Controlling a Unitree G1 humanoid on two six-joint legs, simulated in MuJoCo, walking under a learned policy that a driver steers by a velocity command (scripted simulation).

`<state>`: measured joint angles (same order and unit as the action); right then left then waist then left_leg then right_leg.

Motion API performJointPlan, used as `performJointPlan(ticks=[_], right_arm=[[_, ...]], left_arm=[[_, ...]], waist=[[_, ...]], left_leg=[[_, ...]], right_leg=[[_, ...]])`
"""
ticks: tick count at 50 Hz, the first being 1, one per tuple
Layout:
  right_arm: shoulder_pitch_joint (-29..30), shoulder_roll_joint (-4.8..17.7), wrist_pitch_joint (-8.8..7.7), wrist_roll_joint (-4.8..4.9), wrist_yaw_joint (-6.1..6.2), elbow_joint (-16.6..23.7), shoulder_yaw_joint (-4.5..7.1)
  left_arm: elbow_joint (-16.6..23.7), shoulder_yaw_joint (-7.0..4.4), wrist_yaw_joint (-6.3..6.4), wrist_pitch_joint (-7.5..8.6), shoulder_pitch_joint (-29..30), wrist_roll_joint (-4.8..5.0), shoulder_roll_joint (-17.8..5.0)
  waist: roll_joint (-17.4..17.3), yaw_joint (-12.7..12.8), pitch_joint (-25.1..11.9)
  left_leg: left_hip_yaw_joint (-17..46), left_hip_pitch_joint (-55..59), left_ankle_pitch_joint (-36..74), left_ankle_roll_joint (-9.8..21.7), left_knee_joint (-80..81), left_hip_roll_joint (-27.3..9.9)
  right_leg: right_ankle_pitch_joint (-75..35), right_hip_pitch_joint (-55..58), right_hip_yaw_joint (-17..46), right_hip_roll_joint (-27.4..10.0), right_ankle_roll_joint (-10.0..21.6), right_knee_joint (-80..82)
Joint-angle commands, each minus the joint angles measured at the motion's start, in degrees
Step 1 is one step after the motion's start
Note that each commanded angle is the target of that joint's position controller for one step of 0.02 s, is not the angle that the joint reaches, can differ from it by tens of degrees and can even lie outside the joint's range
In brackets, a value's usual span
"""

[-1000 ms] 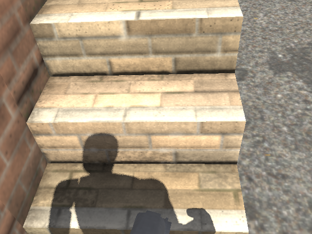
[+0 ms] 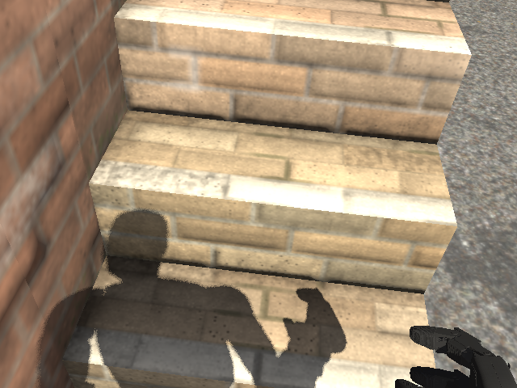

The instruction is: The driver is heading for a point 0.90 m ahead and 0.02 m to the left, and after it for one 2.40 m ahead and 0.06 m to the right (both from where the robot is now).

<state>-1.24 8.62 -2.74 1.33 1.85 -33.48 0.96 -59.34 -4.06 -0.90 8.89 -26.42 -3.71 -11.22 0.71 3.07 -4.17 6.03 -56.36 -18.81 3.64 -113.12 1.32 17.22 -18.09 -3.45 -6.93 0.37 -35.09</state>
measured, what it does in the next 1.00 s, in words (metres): steps on the spot: left foot 0.20 m higher, then right foot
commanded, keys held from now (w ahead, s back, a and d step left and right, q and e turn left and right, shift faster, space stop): w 1.00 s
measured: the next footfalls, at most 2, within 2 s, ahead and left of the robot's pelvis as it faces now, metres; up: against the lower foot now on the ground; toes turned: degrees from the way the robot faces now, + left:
left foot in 0.14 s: +0.15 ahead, +0.27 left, +0.20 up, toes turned +1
right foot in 0.66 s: +0.20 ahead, -0.03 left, +0.20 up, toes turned -1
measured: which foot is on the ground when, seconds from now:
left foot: up 0.00-0.12, down 0.14-0.66, up 0.68-0.94, down 0.96-1.00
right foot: down 0.00-0.20, up 0.22-0.64, down 0.66-0.94, up 0.96-1.00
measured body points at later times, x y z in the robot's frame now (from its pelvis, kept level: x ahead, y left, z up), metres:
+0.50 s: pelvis +0.10 +0.14 +0.12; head +0.12 +0.20 +0.56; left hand +0.15 +0.36 -0.05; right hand +0.20 -0.10 +0.04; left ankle +0.11 +0.27 -0.52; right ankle +0.12 +0.01 -0.40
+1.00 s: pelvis -0.01 +0.10 -0.01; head +0.02 +0.13 +0.44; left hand +0.32 +0.29 -0.01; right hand -0.09 -0.19 -0.11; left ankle -0.04 +0.16 -0.73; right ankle +0.11 -0.04 -0.49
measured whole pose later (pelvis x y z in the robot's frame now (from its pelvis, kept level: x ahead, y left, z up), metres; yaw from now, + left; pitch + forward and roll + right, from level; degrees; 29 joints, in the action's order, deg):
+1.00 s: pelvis -0.01 +0.10 -0.01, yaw -2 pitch +8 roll -3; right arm -30.9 20.4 0.1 -3.6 -11.9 -50.9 0.6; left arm -24.0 2.0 0.0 0.6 6.8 3.7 -15.5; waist 0.9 -3.1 -5.9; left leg 0.8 -26.0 -27.1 5.7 -42.5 3.8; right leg 31.4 -76.5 2.1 4.7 -1.0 -105.1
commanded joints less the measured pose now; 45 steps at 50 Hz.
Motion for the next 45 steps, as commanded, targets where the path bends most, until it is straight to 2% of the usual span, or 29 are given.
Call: performJointPlan(ticks=[1, 3, 4, 5, 6, 7, 8, 9, 10, 11, 12, 13, 14, 16, 18, 22, 25, 28, 30, 32, 33, 34, 35, 36, 38, 39, 42, 44, 45], right_arm=[[5.6, 2.8, 0.87, 0.31, 2.07, 5.5, 1.11], [20.1, -0.5, 1.06, -2.56, 3.37, 11.8, 0.14], [4.7, 4.0, 1.03, -4.96, -3.08, 8.5, -2.57], [-1.9, 5.6, 0.64, -6.18, -4.85, 7.0, -1.63], [-1.4, 9.5, 1.2, -3.59, -4.4, 10.6, -0.35], [-5.9, 9.1, 2.51, -0.52, -3.41, 9.5, 0.44], [-12.0, 11.0, 2.19, 2.29, -3.56, 6.8, 1.22], [-19.1, 17.3, 3.2, 3.07, -2.1, 1.7, 4.27], [-32.3, 22.4, 4.43, 0.36, -1.86, -2.7, 7.35], [-39.9, 28.3, 4.25, -2.86, -2.25, -8.3, 8.26], [-41.4, 30.1, 2.09, -4.35, -4.05, -9.8, 8.17], [-32.7, 26.8, 1.58, -4.2, -6.81, -10.8, 6.68], [-19.5, 17.6, 0.58, -3.77, -7.44, -6.9, 3.44], [3.5, 9.6, -0.33, 0.45, -6.01, 0.9, 0.37], [12.3, 8.0, -0.64, -2.61, -5.48, 6.6, -1.23], [-17.8, 6.1, -1.8, -5.4, -2.72, -1.8, -1.3], [-17.0, 9.7, -2.13, -5.71, -1.63, -3.5, -0.29], [-9.9, 12.4, -2.78, -5.12, -4.6, -0.6, 0.54], [-12.1, 13.8, -2.18, -2.18, -4.92, -1.8, 3.09], [-13.9, 10.6, 0.89, -4.54, -5.46, -3.3, 3.56], [-9.9, 5.6, 2.8, -3.24, -6.19, -0.2, 2.17], [-12.8, 4.3, 3.12, -2.07, -6.78, 1.3, 1.93], [-21.1, 7.1, 2.0, -1.88, -6.64, -1.2, 2.81], [-21.5, 12.5, 0.38, -1.1, -7.46, -3.6, 4.87], [-35.6, 20.6, -0.76, -5.74, -8.73, -12.4, 8.24], [-32.9, 23.0, -0.75, -6.1, -9.29, -11.8, 8.44], [-22.7, 16.0, -1.3, -6.36, -9.26, -9.7, 3.51], [-23.2, 10.0, 0.28, -7.68, -13.18, -10.3, -0.35], [-29.4, 6.1, 2.53, -5.31, -14.98, -12.5, -1.69]], left_arm=[[5.7, -2.25, 0.2, 2.49, 1.8, -0.72, -11.2], [2.7, -2.12, 1.27, 2.61, -6.5, -1.85, -8.3], [5.8, -0.25, 2.72, 0.85, -2.0, 1.58, -6.3], [9.6, -1.32, 2.12, -0.46, 10.2, 1.91, -12.2], [10.7, -2.69, 0.04, -1.79, 12.3, 1.78, -17.3], [11.9, -3.89, -1.21, -2.82, 12.4, -0.69, -21.0], [13.7, -4.24, -1.29, -3.22, 11.9, -3.68, -22.1], [15.5, -3.39, -2.69, -3.9, 11.6, -8.28, -17.0], [17.6, -4.97, -5.55, -4.11, 16.2, -7.97, -19.7], [18.6, -5.05, -6.79, -4.58, 17.5, -4.02, -16.5], [20.6, -4.62, -5.98, -5.08, 20.4, 3.71, -13.3], [21.6, -5.0, -4.62, -5.32, 22.0, 7.68, -14.6], [21.7, -5.16, -2.59, -5.02, 19.1, 9.22, -14.2], [18.6, -2.0, 0.79, -5.66, 3.3, 8.07, -6.4], [16.9, -0.9, 3.25, -6.57, -6.2, 8.88, -7.0], [25.6, 1.4, 5.75, -9.91, 11.9, 5.11, -11.3], [27.3, 3.28, 4.8, -11.78, 11.4, 3.99, -9.3], [27.1, 1.91, 4.84, -11.05, 4.3, 3.88, -13.5], [28.0, 3.24, 2.33, -12.41, 6.4, 1.55, -9.9], [24.3, 3.4, 2.02, -12.9, 2.4, 3.82, -9.0], [22.8, 4.13, 2.35, -13.04, -2.9, 2.62, -5.5], [25.2, 1.42, 4.31, -12.75, 0.6, 3.03, -15.4], [33.2, -0.34, 4.65, -12.57, 17.6, 5.72, -24.3], [38.0, -0.16, 3.14, -11.5, 28.3, 7.7, -24.0], [44.6, 5.01, -1.05, -8.13, 47.0, 12.03, -16.6], [44.1, 7.41, -1.29, -7.37, 42.5, 12.84, -10.2], [40.1, 8.2, 3.12, -6.51, 28.6, 10.6, -6.6], [40.0, 5.77, 6.74, -7.05, 19.7, 12.26, -8.7], [40.0, 4.91, 6.12, -9.67, 22.1, 9.65, -8.5]], waist=[[13.6, -0.7, 8.9], [14.2, 5.7, 11.2], [5.4, 0.5, 0.2], [-1.8, -5.4, -2.9], [1.3, -7.0, -5.4], [10.1, -8.7, -6.6], [8.5, -10.2, -11.7], [3.8, -13.5, -20.0], [-4.8, -19.9, -23.8], [-19.9, -19.1, -21.9], [-21.4, -17.4, -15.2], [-28.0, -10.2, -12.2], [-28.4, -6.0, -12.3], [-26.7, 3.1, -12.7], [-20.7, 5.4, -14.1], [-11.3, -8.6, -6.1], [-11.2, -6.7, -7.7], [-9.7, -0.7, -8.5], [-7.1, -1.0, -3.6], [-3.1, -2.7, -4.6], [-0.4, -1.4, -5.7], [14.3, -4.0, -6.8], [18.4, -9.6, -9.5], [13.3, -10.1, -7.1], [0.2, -17.1, -9.2], [-5.4, -13.7, -5.1], [-3.9, -5.2, -0.9], [6.8, 3.0, 0.8], [3.7, 2.0, 2.5]], left_leg=[[0.3, -13.6, -11.5, 0.0, -7.5, -4.0], [4.7, -33.7, -22.1, -0.7, -18.2, -6.6], [12.5, -24.0, -32.2, 7.0, -4.5, -5.7], [8.6, -8.1, -23.7, 8.4, 18.2, -7.4], [0.6, 2.7, -27.0, 5.6, 34.2, -4.3], [-4.6, 11.5, -20.0, 2.4, 33.0, -0.1], [-2.4, 16.1, -9.7, 1.5, 36.1, 1.3], [3.8, 32.2, 10.3, 1.6, 45.9, 1.7], [16.6, 51.1, 25.9, 3.2, 59.9, -2.2], [37.4, 48.3, 33.8, 7.1, 66.7, -9.9], [41.1, 40.8, 37.6, 1.1, 67.5, -10.6], [28.5, 35.1, 57.4, -4.4, 62.8, -10.1], [21.0, 31.6, 41.4, -7.9, 63.3, -10.7], [13.0, 27.9, 28.2, 1.2, 57.6, -8.2], [7.0, 15.4, 20.0, 0.9, 54.3, -8.3], [14.1, 28.3, 20.1, 5.9, 57.4, -14.0], [12.5, 28.1, 14.4, 5.9, 63.0, -13.2], [9.1, 21.0, 16.1, 3.1, 64.4, -14.1], [2.0, 27.7, 17.8, 0.3, 70.0, -13.1], [-6.6, 19.6, -6.9, -8.7, 58.5, -8.5], [-14.3, 19.5, -5.3, -13.7, 39.0, -1.9], [-7.2, 11.5, -3.9, -15.4, 15.1, 3.0], [0.5, 2.9, -3.0, -17.4, -8.2, 5.8], [6.2, 2.0, 1.8, -16.8, -19.2, 4.8], [0.4, 14.7, 12.6, -15.0, -23.8, 4.4], [1.5, 18.2, 16.4, -13.1, -13.8, 1.2], [2.1, 14.8, 13.8, -4.9, 44.6, -5.0], [-10.0, 12.9, -1.4, -4.0, 74.2, 1.3], [-11.1, 17.2, -5.7, -1.7, 80.6, 3.3]], right_leg=[[-2.5, 8.5, 14.9, -15.7, 12.4, 22.5], [0.1, 21.2, 15.8, -19.3, 12.7, 21.5], [-11.6, 15.7, 22.0, -21.1, 7.4, 18.7], [-12.3, 5.9, 13.4, -17.4, 3.2, 18.9], [-6.0, -4.8, 12.5, -14.0, 5.4, 21.8], [-12.0, -7.8, 10.8, -14.9, 7.9, 25.0], [-31.1, -2.5, 5.3, -12.2, 5.3, 13.7], [-60.2, -10.1, 2.0, -7.7, 3.3, -0.7], [-49.7, -28.9, 6.4, -5.1, 3.0, -16.3], [-12.6, -36.2, 9.3, 2.9, 2.1, -32.7], [-14.9, -37.3, 19.4, 9.3, 3.5, -53.4], [-10.6, -39.0, 21.5, 11.6, 4.0, -67.9], [-8.6, -40.4, 24.1, 9.2, 3.2, -65.5], [5.2, -37.6, 18.7, 9.8, -1.2, -71.9], [6.4, -31.8, 12.6, 12.0, -5.7, -79.3], [3.6, -50.1, 18.0, 8.6, -6.5, -66.1], [-1.6, -52.0, 14.4, 8.5, -7.8, -66.5], [4.0, -42.0, 12.9, 7.6, -6.9, -67.2], [17.9, -37.0, 0.5, 7.1, -5.2, -33.6], [-1.8, -19.4, 1.7, 10.0, 2.5, -16.6], [-9.0, -19.8, 3.0, 12.7, 5.9, -16.4], [-1.1, -23.5, 23.0, 7.3, 17.0, -8.7], [12.7, -23.4, 35.3, 1.3, 20.5, -0.3], [15.7, -26.1, 36.5, -2.2, 16.4, 0.8], [0.9, -38.3, 16.0, 1.3, 7.1, -14.1], [7.1, -43.9, 22.9, -4.0, 8.3, -17.0], [6.3, -32.6, 20.8, 1.5, 2.8, -28.6], [15.3, -20.6, 17.1, 7.1, -0.2, -26.6], [26.3, -25.6, 15.7, 7.3, 1.4, -30.8]])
